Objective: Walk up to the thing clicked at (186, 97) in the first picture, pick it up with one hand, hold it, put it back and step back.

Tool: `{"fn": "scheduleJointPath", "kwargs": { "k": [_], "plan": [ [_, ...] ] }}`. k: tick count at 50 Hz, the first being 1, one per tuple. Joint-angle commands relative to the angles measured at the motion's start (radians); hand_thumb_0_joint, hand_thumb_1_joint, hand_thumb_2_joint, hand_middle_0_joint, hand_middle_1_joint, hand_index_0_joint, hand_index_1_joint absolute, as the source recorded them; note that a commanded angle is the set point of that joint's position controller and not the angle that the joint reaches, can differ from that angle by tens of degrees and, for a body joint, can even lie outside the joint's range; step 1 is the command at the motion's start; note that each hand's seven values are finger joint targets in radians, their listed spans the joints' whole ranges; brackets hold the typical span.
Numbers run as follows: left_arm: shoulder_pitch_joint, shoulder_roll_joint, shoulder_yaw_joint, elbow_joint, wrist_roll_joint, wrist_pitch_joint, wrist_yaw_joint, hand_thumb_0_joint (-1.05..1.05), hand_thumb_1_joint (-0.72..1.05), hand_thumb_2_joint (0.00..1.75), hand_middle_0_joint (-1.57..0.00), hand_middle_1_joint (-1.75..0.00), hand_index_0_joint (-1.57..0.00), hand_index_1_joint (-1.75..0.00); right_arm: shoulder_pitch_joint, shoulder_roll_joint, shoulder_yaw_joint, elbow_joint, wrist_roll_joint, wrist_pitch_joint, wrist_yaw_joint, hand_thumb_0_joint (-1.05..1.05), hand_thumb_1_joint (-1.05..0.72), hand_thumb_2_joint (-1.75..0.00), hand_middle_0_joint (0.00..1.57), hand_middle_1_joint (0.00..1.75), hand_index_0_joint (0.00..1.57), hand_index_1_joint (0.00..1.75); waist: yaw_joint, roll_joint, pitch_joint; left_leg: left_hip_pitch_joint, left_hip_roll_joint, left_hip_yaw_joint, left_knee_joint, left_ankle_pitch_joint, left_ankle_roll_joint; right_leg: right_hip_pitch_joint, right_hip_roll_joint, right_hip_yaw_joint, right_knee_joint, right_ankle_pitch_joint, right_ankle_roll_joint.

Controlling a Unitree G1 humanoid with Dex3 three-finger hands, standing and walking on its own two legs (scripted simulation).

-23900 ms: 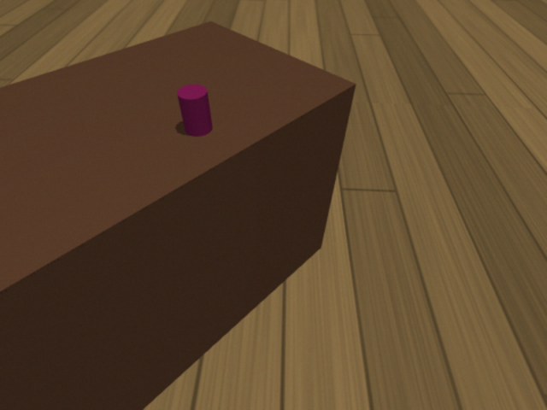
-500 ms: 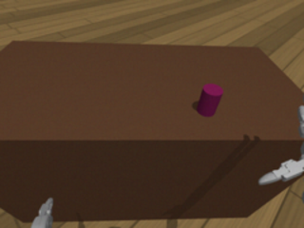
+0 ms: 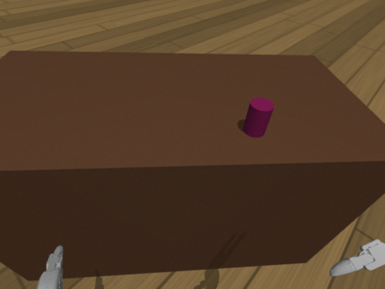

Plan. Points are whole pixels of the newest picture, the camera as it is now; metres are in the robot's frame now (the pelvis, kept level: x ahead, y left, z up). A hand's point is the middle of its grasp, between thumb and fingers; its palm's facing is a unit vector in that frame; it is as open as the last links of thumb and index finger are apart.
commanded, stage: sink last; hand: right
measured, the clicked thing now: (257, 117) +0.54 -0.20 +0.08
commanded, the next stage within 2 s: home in 0.02 s
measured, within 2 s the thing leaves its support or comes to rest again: neither
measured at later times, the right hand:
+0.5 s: hand (322, 240) +0.19 -0.23 +0.06, palm faces +0.24 +0.92 -0.30, open 17.4 cm
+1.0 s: hand (269, 260) +0.22 -0.19 -0.10, palm faces +0.08 +0.97 -0.23, open 17.4 cm
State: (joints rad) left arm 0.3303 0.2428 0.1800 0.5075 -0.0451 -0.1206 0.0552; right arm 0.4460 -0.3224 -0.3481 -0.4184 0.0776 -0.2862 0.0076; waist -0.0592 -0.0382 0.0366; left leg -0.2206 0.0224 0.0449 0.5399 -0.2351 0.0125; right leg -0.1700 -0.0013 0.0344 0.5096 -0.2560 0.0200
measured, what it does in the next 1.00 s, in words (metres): stands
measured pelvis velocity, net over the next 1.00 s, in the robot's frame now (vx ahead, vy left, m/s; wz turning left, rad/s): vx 0.04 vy -0.01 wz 0.02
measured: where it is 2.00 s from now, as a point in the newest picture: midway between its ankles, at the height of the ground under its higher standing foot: outside the picture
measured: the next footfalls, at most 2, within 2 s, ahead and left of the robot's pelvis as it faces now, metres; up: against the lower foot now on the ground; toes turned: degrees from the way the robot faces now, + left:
none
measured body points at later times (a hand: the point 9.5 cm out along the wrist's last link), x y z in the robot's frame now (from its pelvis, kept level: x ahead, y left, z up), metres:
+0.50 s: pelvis +0.01 -0.01 +0.01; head +0.01 +0.00 +0.46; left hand +0.17 +0.21 -0.08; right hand +0.18 -0.28 +0.08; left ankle +0.04 +0.11 -0.73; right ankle +0.02 -0.14 -0.73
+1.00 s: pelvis +0.04 -0.01 +0.00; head +0.07 -0.01 +0.45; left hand +0.18 +0.23 -0.11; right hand +0.21 -0.24 -0.08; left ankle +0.04 +0.11 -0.73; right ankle +0.02 -0.14 -0.73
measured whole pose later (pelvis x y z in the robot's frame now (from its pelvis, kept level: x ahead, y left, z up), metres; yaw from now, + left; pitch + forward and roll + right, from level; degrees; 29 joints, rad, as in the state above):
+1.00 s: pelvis +0.04 -0.01 +0.00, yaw +1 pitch +1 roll +0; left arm 0.19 0.21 -0.01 0.71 0.00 -0.08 0.07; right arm 0.22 -0.17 -0.02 0.56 0.00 -0.13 -0.08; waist -0.01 0.00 0.05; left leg -0.27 0.01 0.03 0.51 -0.25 0.00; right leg -0.23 -0.01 0.02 0.51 -0.30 0.01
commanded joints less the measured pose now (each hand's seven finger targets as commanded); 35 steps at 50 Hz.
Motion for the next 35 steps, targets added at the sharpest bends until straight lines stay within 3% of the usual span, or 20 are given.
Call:
{"fn": "scheduleJointPath", "kwargs": {
  "k": [1,2,4,6,7,9,10,11,13,16,17,20,23,25,26,27,29,32,34,35],
  "plan": [
    [-0.177,0.108,0.035,-0.171,0.016,-0.069,-0.006,0.00,-0.54,0.07,-0.05,-0.05,-0.04,-0.05,-0.087,-0.293,-0.248,-0.184,0.011,-0.097,-0.040,0.00,0.58,-0.05,0.05,0.06,0.05,0.06,-0.035,-0.047,-0.069,0.061,0.010,-0.008,-0.148,-0.076,-0.010,-0.108,0.036,-0.048,-0.121,-0.041,-0.040],
    [-0.186,0.134,0.059,-0.165,0.019,-0.073,0.000,0.00,-0.55,0.07,-0.05,-0.05,-0.04,-0.05,-0.098,-0.287,-0.247,-0.195,0.011,-0.103,-0.045,0.00,0.58,-0.05,0.05,0.06,0.05,0.06,-0.031,-0.030,-0.107,0.078,0.001,0.004,-0.136,-0.027,-0.008,-0.090,0.029,-0.042,-0.120,-0.001,-0.040],
    [-0.210,0.163,0.074,-0.143,0.025,-0.072,0.005,0.00,-0.56,0.08,-0.05,-0.05,-0.04,-0.06,-0.058,-0.308,-0.275,-0.120,0.006,-0.104,-0.057,0.00,0.56,-0.06,0.05,0.06,0.05,0.06,-0.043,-0.021,-0.106,0.105,0.001,0.007,-0.142,-0.035,-0.004,-0.100,0.026,-0.038,-0.124,-0.004,-0.037],
    [-0.247,0.130,0.047,-0.166,0.025,-0.082,0.007,0.00,-0.57,0.09,-0.05,-0.04,-0.04,-0.06,-0.092,-0.238,-0.213,-0.111,0.004,-0.116,-0.058,0.00,0.55,-0.06,0.05,0.06,0.05,0.06,-0.032,0.012,-0.111,0.107,0.002,0.004,-0.156,-0.060,-0.006,-0.084,0.022,-0.036,-0.125,-0.009,-0.038],
    [-0.244,0.140,0.055,-0.152,0.027,-0.084,0.009,0.00,-0.49,0.17,-0.11,-0.12,-0.11,-0.14,-0.077,-0.224,-0.204,-0.075,0.000,-0.116,-0.060,0.00,0.61,0.00,0.04,0.04,0.04,0.04,-0.034,0.036,-0.112,0.106,0.002,0.003,-0.162,-0.075,-0.006,-0.075,0.019,-0.036,-0.129,-0.009,-0.036],
    [-0.244,0.071,-0.021,-0.147,0.024,-0.079,0.010,0.00,-0.33,0.33,-0.12,-0.17,-0.12,-0.17,-0.075,-0.188,-0.156,0.023,-0.007,-0.111,-0.054,0.00,0.59,-0.03,0.05,0.05,0.05,0.05,-0.024,0.098,-0.050,0.071,0.005,-0.005,-0.192,-0.104,-0.011,-0.065,0.019,-0.042,-0.130,-0.004,-0.039],
    [-0.218,0.017,-0.075,-0.142,0.023,-0.074,0.007,0.00,-0.25,0.41,-0.12,-0.18,-0.13,-0.18,-0.078,-0.199,-0.158,0.067,-0.012,-0.109,-0.051,0.00,0.56,-0.05,0.05,0.05,0.05,0.05,-0.025,0.144,-0.039,0.070,0.010,-0.013,-0.206,-0.117,-0.016,-0.064,0.019,-0.047,-0.126,0.002,-0.041],
    [-0.223,-0.006,-0.103,-0.150,0.019,-0.073,0.006,0.00,-0.17,0.48,-0.12,-0.18,-0.13,-0.18,-0.083,-0.164,-0.110,0.108,-0.014,-0.106,-0.044,0.00,0.55,-0.05,0.05,0.05,0.05,0.05,-0.014,0.170,-0.013,0.054,0.011,-0.018,-0.216,-0.128,-0.020,-0.060,0.017,-0.050,-0.132,0.001,-0.041],
    [-0.199,-0.058,-0.154,-0.126,0.019,-0.062,0.006,0.00,-0.01,0.53,-0.13,-0.19,-0.13,-0.19,-0.113,-0.155,-0.072,0.129,-0.019,-0.108,-0.032,0.00,0.53,-0.07,0.06,0.06,0.06,0.06,-0.002,0.160,-0.012,0.034,0.025,-0.043,-0.239,-0.157,-0.025,-0.041,0.025,-0.065,-0.133,-0.003,-0.040],
    [-0.083,0.015,-0.097,-0.060,0.024,-0.061,0.008,0.00,0.23,0.59,-0.14,-0.21,-0.15,-0.21,-0.140,-0.141,-0.027,0.081,-0.009,-0.102,-0.019,0.00,0.52,-0.07,0.06,0.06,0.06,0.06,0.032,0.066,0.024,-0.011,0.012,-0.029,-0.232,-0.158,-0.020,-0.018,0.026,-0.063,-0.179,-0.050,-0.041],
    [-0.082,0.042,-0.076,-0.038,0.024,-0.062,0.007,0.00,0.31,0.62,-0.15,-0.22,-0.15,-0.22,-0.119,-0.152,-0.031,0.080,-0.011,-0.098,-0.018,0.00,0.51,-0.08,0.06,0.06,0.06,0.06,0.027,0.022,0.013,0.000,0.005,-0.016,-0.219,-0.136,-0.019,-0.023,0.028,-0.061,-0.188,-0.054,-0.041],
    [-0.062,0.116,-0.008,-0.002,0.018,-0.068,-0.001,0.00,0.50,0.67,-0.16,-0.23,-0.16,-0.23,-0.065,-0.117,0.020,0.081,-0.018,-0.065,-0.013,0.00,0.54,-0.06,0.05,0.06,0.05,0.06,0.051,-0.079,-0.017,0.014,-0.016,0.024,-0.170,-0.004,-0.004,-0.001,0.019,-0.051,-0.204,0.009,-0.032],
    [-0.108,0.103,-0.019,0.019,0.022,-0.078,-0.010,0.00,0.63,0.75,-0.17,-0.25,-0.17,-0.25,-0.070,-0.103,0.046,0.107,-0.031,-0.033,-0.020,0.00,0.53,-0.07,0.06,0.06,0.06,0.06,0.044,-0.094,-0.036,0.022,-0.025,0.037,-0.162,0.031,0.006,0.005,0.003,-0.031,-0.197,0.054,-0.023],
    [-0.206,0.059,-0.063,-0.016,0.027,-0.083,-0.013,0.00,0.65,0.76,-0.17,-0.25,-0.17,-0.25,-0.062,-0.083,0.072,0.145,-0.040,-0.022,-0.028,0.00,0.55,-0.06,0.05,0.05,0.05,0.05,0.030,-0.050,-0.056,0.046,-0.025,0.040,-0.158,0.050,0.005,-0.009,-0.006,-0.012,-0.185,0.075,-0.020],
    [-0.245,0.049,-0.085,-0.056,0.027,-0.087,-0.009,0.00,0.73,0.83,-0.19,-0.28,-0.19,-0.28,-0.060,-0.057,0.105,0.219,-0.044,-0.014,-0.029,0.00,0.56,-0.05,0.05,0.05,0.05,0.05,0.041,0.006,-0.050,0.042,-0.027,0.042,-0.162,0.037,0.000,-0.016,-0.010,-0.011,-0.184,0.059,-0.024],
    [-0.290,0.025,-0.116,-0.054,0.029,-0.086,-0.007,0.00,0.79,0.84,-0.19,-0.28,-0.19,-0.28,-0.043,-0.031,0.138,0.265,-0.049,-0.005,-0.033,0.00,0.56,-0.05,0.05,0.05,0.05,0.05,0.024,0.029,-0.038,0.048,-0.026,0.040,-0.163,0.023,0.000,-0.039,-0.012,-0.006,-0.183,0.045,-0.025],
    [-0.371,-0.025,-0.167,-0.073,0.029,-0.083,0.000,0.00,0.88,0.89,-0.20,-0.29,-0.20,-0.29,-0.079,0.014,0.206,0.338,-0.052,0.000,-0.035,0.00,0.58,-0.04,0.05,0.05,0.05,0.05,0.025,0.068,-0.064,0.059,-0.021,0.033,-0.164,0.020,-0.003,-0.054,-0.004,-0.019,-0.164,0.047,-0.032],
    [-0.315,0.003,-0.157,-0.026,0.036,-0.069,0.013,0.00,0.90,0.90,-0.20,-0.30,-0.20,-0.30,-0.041,0.033,0.264,0.502,-0.064,0.016,-0.039,0.00,0.57,-0.05,0.05,0.05,0.05,0.05,0.034,0.063,-0.127,0.081,-0.014,0.021,-0.148,0.091,-0.003,-0.031,0.007,-0.042,-0.134,0.121,-0.034],
    [-0.274,0.031,-0.141,-0.010,0.039,-0.060,0.017,0.00,0.90,0.90,-0.20,-0.30,-0.20,-0.30,-0.077,0.021,0.275,0.521,-0.068,0.023,-0.041,0.00,0.55,-0.06,0.05,0.05,0.05,0.05,0.048,0.037,-0.160,0.084,-0.012,0.016,-0.140,0.129,-0.005,-0.010,0.013,-0.049,-0.128,0.147,-0.033],
    [-0.239,0.062,-0.117,0.010,0.040,-0.052,0.024,0.00,0.90,0.90,-0.20,-0.30,-0.20,-0.30,-0.061,-0.010,0.246,0.596,-0.072,0.037,-0.048,0.00,0.56,-0.05,0.05,0.05,0.05,0.05,0.056,0.033,-0.170,0.087,-0.011,0.013,-0.136,0.157,-0.007,-0.004,0.013,-0.051,-0.121,0.168,-0.034]
  ]
}}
